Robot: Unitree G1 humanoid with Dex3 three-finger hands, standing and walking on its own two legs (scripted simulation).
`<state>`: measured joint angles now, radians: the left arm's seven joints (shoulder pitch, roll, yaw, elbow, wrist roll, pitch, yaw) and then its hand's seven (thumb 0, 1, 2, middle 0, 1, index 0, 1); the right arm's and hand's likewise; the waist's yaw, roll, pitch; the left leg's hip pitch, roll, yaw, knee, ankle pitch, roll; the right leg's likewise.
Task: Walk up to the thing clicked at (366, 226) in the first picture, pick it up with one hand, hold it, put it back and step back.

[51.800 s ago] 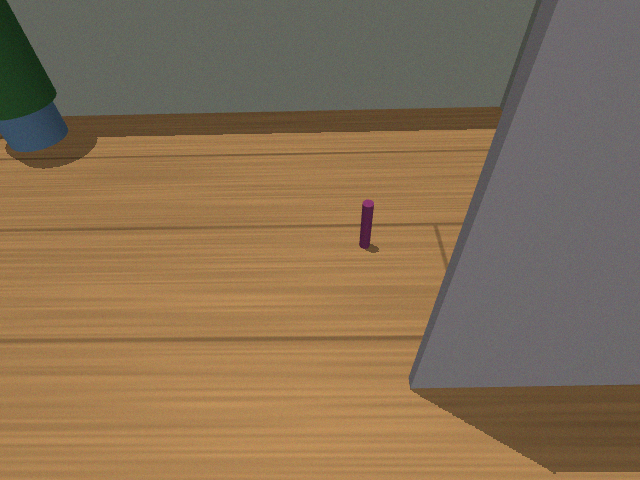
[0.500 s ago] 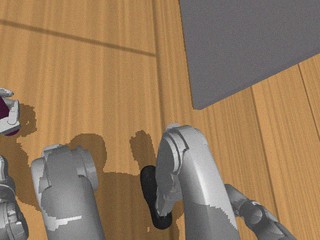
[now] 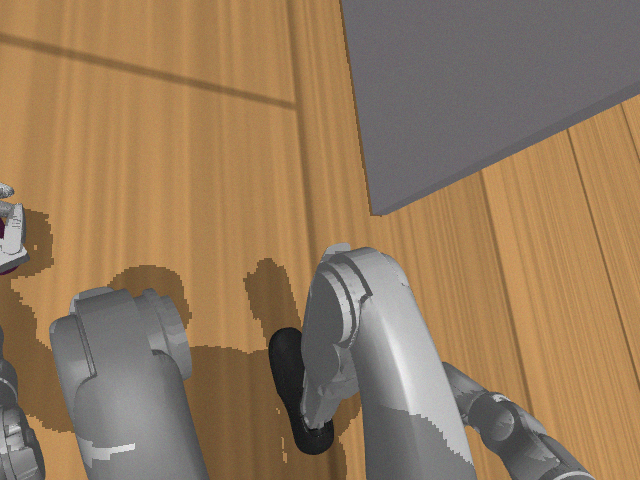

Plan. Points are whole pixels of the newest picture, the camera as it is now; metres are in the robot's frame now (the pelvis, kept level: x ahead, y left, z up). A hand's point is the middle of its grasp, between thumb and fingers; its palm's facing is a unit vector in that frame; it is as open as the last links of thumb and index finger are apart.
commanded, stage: loosen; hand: left
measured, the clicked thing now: out of the picture +0.41 +0.28 -0.16
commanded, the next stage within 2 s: open in 0.02 s
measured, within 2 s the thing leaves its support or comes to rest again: neither
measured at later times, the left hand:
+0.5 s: hand out of the picture +0.42 +0.27 -0.15, palm faces +0.35 -0.94 -0.01, open 12.4 cm
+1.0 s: hand out of the picture +0.40 +0.34 -0.04, palm faces +0.33 -0.94 -0.07, open 17.0 cm
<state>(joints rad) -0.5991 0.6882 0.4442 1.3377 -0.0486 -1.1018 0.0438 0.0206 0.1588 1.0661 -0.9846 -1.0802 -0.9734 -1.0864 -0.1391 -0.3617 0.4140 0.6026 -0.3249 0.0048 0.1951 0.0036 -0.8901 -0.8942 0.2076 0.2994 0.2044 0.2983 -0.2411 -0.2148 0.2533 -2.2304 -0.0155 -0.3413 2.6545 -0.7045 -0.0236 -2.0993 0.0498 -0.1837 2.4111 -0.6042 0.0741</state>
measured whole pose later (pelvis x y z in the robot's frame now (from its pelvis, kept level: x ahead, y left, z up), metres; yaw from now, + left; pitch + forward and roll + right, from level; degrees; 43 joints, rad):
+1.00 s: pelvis +0.00 +0.00 +0.03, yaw +2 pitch +22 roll -15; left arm -0.55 0.65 0.42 0.97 -0.13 -0.78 -0.15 -0.01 -0.45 0.08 -0.09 -0.06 -0.08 -0.06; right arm 0.00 -0.32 0.25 0.61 -0.17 0.06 0.14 0.00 -0.90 -0.89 0.21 0.30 0.21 0.30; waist -0.15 -0.10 0.05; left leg -2.25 -0.01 -0.25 2.53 -0.69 0.01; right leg -2.11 0.01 -0.13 2.34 -0.64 0.05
